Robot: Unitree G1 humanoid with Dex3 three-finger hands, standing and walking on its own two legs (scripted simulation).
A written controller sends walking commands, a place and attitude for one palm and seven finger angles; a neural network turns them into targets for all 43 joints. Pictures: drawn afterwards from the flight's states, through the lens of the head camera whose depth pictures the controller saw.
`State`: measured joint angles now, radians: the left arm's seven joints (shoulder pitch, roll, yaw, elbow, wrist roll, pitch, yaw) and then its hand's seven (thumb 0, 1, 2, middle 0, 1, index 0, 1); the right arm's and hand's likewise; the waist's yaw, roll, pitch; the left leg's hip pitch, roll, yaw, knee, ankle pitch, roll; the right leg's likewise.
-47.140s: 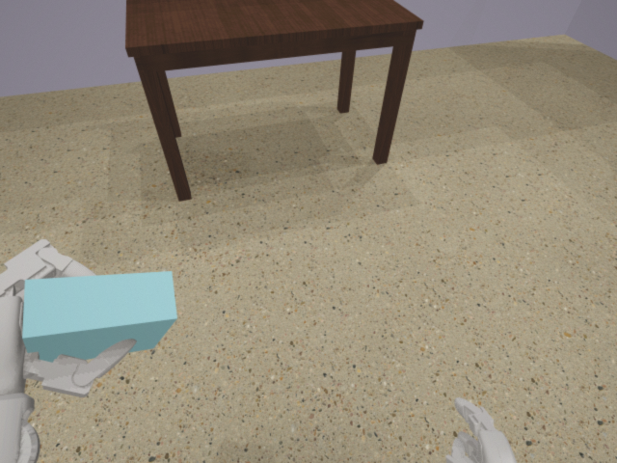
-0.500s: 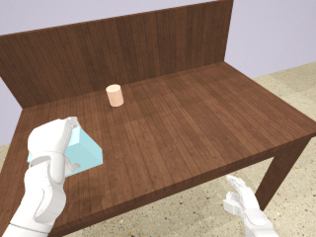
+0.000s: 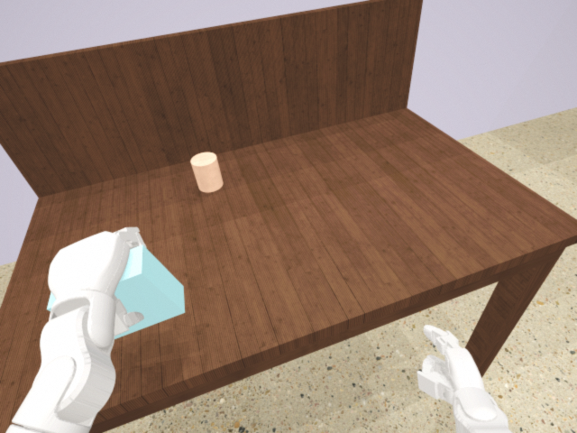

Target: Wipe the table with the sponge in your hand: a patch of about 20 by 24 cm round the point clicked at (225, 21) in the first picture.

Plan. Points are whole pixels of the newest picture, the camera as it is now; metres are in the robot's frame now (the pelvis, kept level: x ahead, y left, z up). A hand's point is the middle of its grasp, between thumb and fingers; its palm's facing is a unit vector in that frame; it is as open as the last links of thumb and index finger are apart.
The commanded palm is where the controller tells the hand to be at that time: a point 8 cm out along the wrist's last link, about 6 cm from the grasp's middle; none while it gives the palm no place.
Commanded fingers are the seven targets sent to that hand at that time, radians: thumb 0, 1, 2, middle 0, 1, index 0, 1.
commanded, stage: bring the sponge back beside the body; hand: left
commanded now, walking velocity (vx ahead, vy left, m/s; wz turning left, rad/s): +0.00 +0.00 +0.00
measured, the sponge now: (130, 302) +0.24 +0.27 +0.09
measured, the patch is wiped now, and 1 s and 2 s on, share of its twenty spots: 1.00 1.00 1.00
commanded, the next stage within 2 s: step back with the hand held close in 1.18 s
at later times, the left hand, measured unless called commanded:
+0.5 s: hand (107, 307) +0.21 +0.28 +0.11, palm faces +0.13 -0.17 -0.98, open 9.2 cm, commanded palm +0.17 +0.27 +0.19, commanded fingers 0.00 0.10 1.30 -1.20 -1.60 -1.20 -1.60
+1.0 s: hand (89, 327) +0.18 +0.29 +0.11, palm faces +0.13 -0.17 -0.98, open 9.2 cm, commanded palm +0.15 +0.28 +0.19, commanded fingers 0.00 0.10 1.30 -1.20 -1.60 -1.20 -1.60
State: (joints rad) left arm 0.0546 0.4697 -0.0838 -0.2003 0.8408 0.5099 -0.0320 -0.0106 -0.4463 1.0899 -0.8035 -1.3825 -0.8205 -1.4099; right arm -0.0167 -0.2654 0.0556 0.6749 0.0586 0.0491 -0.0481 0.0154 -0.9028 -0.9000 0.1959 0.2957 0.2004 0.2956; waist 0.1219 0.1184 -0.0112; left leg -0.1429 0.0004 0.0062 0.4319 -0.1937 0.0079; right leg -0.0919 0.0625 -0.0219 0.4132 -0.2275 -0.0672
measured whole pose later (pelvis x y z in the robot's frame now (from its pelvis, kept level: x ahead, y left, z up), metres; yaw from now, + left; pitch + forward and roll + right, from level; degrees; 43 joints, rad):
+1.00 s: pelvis +0.00 +0.00 +0.00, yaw +0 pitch -7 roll -1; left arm 0.28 0.49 -0.03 -0.35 0.83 0.45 0.00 -0.01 -0.45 1.09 -0.80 -1.38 -0.82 -1.41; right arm -0.01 -0.25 0.05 0.67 0.04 0.03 -0.05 0.02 -0.90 -0.90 0.20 0.30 0.20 0.30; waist 0.14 0.12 0.00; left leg -0.13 0.00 0.00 0.46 -0.21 0.01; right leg -0.07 0.07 -0.02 0.41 -0.23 -0.06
